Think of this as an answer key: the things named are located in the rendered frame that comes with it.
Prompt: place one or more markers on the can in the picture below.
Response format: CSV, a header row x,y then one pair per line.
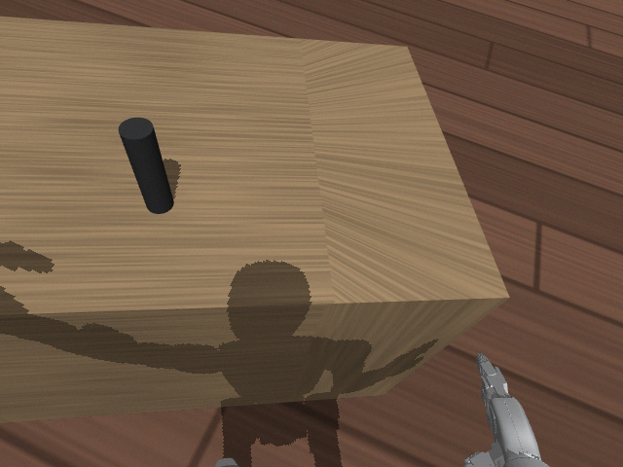
x,y
140,142

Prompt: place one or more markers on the right robot hand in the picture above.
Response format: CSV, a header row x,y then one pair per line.
x,y
512,431

